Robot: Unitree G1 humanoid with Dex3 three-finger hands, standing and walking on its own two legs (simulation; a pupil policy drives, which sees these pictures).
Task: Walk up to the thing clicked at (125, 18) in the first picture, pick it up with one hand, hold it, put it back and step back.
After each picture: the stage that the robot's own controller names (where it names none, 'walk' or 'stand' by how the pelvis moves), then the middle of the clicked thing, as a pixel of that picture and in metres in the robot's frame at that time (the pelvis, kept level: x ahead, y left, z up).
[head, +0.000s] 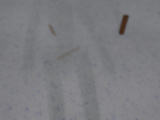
stand; (123, 25) +1.54 -0.47 -0.66
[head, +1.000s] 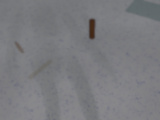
walk; (92, 29) +1.47 -0.01 -0.64
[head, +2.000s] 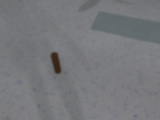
walk; (56, 63) +0.93 +0.30 -0.64
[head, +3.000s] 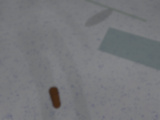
walk; (55, 98) +0.56 +0.21 -0.63
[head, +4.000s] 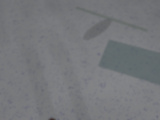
stand; out of the picture +0.35 +0.21 -0.64
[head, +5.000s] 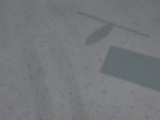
stand; out of the picture +0.32 +0.20 -0.65
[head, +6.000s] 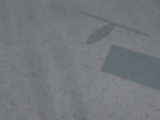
stand; out of the picture +0.35 +0.19 -0.66
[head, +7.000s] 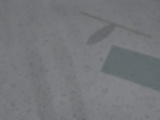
stand; out of the picture +0.35 +0.20 -0.66
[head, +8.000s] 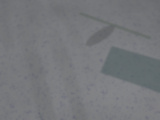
stand; out of the picture +0.34 +0.20 -0.66
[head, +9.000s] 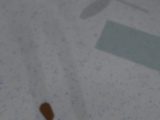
go down; (47, 112) +0.36 +0.20 -0.61
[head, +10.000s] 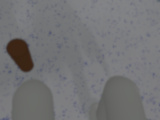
go down; (22, 58) +0.43 +0.22 -0.25
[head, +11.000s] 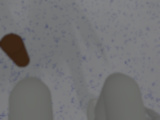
close in; (18, 53) +0.43 +0.22 -0.24
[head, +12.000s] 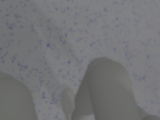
close in; out of the picture +0.42 +0.26 -0.16
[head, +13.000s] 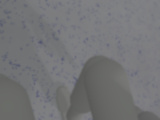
close; out of the picture +0.42 +0.27 -0.16
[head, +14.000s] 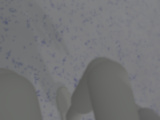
lift; out of the picture +0.39 +0.26 -0.16
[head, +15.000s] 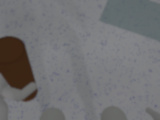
lift; (19, 76) +0.33 +0.19 +0.04
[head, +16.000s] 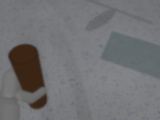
hold; (32, 81) +0.32 +0.17 +0.05
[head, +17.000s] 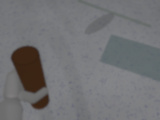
hold; (34, 82) +0.32 +0.17 +0.04
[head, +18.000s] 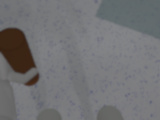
crouch; (22, 62) +0.39 +0.19 -0.02
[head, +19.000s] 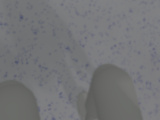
lower; out of the picture +0.48 +0.27 -0.09
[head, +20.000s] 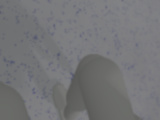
lower; out of the picture +0.45 +0.28 -0.17
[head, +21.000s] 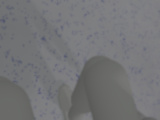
lower; out of the picture +0.43 +0.28 -0.16
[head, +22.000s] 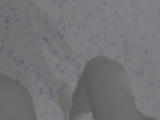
lower; out of the picture +0.43 +0.28 -0.16
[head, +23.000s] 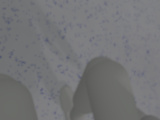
lower; out of the picture +0.42 +0.28 -0.16
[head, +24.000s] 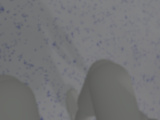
open; out of the picture +0.42 +0.24 -0.17
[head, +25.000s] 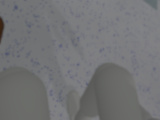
stand; out of the picture +0.42 +0.24 -0.18
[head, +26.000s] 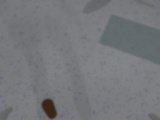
stand; (50, 109) +0.37 +0.18 -0.53
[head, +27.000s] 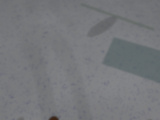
stand; out of the picture +0.36 +0.18 -0.60
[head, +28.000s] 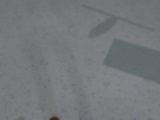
stand; out of the picture +0.37 +0.18 -0.60
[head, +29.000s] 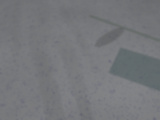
stand; out of the picture +0.38 +0.17 -0.65
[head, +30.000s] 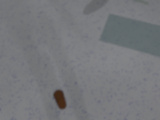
walk; (60, 100) +0.45 +0.16 -0.62
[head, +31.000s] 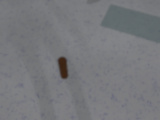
walk; (63, 68) +0.74 +0.16 -0.62
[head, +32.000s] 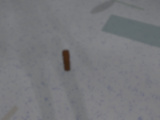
stand; (66, 61) +0.99 +0.19 -0.64
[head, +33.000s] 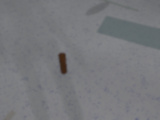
stand; (63, 63) +0.98 +0.19 -0.66
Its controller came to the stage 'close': yes
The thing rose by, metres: 0.69
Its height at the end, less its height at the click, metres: +0.00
